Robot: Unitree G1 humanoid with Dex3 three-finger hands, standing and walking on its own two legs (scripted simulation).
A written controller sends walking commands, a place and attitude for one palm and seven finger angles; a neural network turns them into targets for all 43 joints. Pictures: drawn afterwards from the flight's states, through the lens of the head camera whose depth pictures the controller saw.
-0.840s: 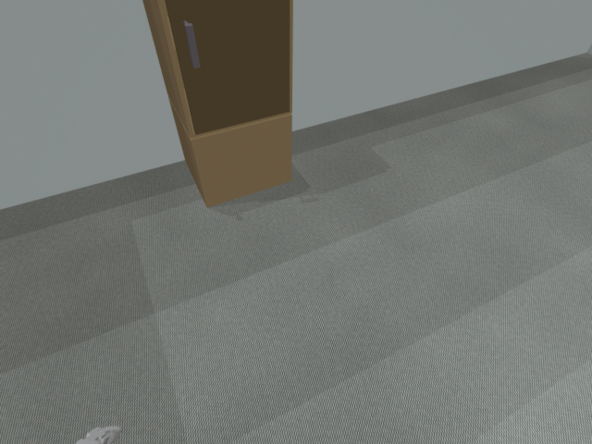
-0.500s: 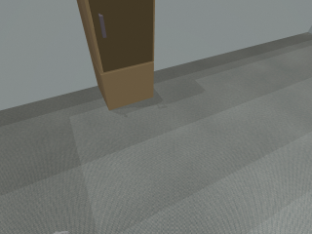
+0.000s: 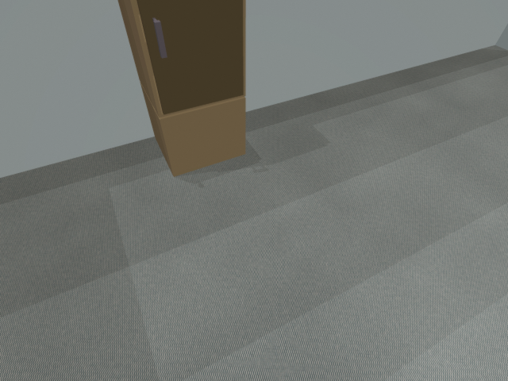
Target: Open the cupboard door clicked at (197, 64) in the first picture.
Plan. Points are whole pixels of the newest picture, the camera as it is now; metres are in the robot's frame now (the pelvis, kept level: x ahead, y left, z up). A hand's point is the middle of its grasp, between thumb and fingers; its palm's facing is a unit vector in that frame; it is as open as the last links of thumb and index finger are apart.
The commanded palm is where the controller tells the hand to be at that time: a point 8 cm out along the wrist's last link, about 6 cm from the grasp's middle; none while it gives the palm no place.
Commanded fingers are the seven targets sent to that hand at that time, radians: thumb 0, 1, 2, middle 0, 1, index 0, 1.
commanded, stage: look at it before walking up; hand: left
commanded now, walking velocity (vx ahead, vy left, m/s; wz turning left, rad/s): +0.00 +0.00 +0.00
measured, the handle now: (159, 37) +1.25 +0.44 +0.00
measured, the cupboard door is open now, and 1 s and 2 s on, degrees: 0 0 0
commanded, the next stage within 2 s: walk to a spot facing it in 0.60 s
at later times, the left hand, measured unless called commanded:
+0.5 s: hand out of the picture +0.08 +0.25 -0.16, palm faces -0.04 -0.94 -0.33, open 7.4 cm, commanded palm none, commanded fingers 0.00 0.90 0.90 -0.20 -0.30 -0.20 -0.30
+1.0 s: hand out of the picture +0.07 +0.20 -0.18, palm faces -0.09 -0.97 -0.24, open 7.4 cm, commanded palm none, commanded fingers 0.00 0.90 0.90 -0.20 -0.30 -0.20 -0.30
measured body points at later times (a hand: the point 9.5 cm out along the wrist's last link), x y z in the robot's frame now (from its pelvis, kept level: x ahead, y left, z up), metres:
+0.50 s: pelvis +0.01 +0.00 +0.00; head +0.01 +0.01 +0.45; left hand +0.08 +0.30 -0.13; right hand +0.09 -0.29 -0.13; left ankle +0.01 +0.13 -0.74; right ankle +0.01 -0.12 -0.74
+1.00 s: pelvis +0.05 -0.01 -0.02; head +0.05 -0.02 +0.43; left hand +0.07 +0.25 -0.16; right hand +0.06 -0.27 -0.17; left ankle +0.01 +0.13 -0.74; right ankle +0.02 -0.11 -0.74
